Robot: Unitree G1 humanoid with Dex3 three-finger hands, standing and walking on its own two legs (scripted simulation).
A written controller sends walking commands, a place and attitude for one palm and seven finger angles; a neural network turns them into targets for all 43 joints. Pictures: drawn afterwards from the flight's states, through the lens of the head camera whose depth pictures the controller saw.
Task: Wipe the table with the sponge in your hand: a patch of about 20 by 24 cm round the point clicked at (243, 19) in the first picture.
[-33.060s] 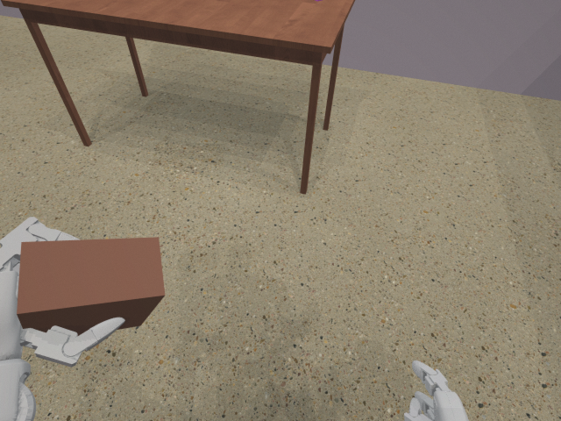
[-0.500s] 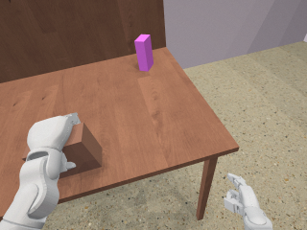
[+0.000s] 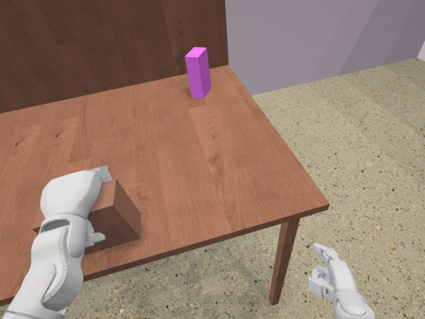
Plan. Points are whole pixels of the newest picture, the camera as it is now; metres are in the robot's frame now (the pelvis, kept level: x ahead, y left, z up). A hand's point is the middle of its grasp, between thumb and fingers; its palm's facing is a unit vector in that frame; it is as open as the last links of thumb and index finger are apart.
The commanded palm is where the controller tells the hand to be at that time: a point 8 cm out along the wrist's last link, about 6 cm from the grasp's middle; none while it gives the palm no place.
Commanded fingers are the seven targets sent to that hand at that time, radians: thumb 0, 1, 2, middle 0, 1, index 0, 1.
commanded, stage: lower the sponge onto the table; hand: left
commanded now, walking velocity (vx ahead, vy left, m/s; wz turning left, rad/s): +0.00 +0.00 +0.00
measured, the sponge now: (98, 225) +0.24 +0.28 +0.06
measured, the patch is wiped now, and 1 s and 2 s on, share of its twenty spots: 0.00 0.00 0.25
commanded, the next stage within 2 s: wipe forward along the first lane in 0.48 s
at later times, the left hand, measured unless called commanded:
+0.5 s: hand (90, 216) +0.24 +0.28 +0.09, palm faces +0.04 -0.10 -0.99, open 10.3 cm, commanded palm +0.21 +0.27 +0.15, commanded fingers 0.00 0.10 1.30 -1.20 -1.60 -1.20 -1.60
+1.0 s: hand (90, 209) +0.26 +0.29 +0.08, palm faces -0.02 -0.05 -1.00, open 10.3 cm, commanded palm +0.24 +0.28 +0.13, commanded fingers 0.00 0.10 1.30 -1.20 -1.60 -1.20 -1.60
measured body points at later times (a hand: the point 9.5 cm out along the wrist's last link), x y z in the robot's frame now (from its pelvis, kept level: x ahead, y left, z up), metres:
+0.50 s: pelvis +0.00 +0.01 +0.00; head -0.01 -0.04 +0.45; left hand +0.24 +0.28 +0.15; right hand +0.26 -0.19 -0.09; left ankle -0.01 +0.11 -0.74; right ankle +0.03 -0.06 -0.74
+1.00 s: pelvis +0.00 +0.00 +0.00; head +0.00 -0.04 +0.45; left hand +0.26 +0.29 +0.14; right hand +0.24 -0.20 -0.10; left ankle -0.01 +0.11 -0.74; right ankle +0.03 -0.06 -0.74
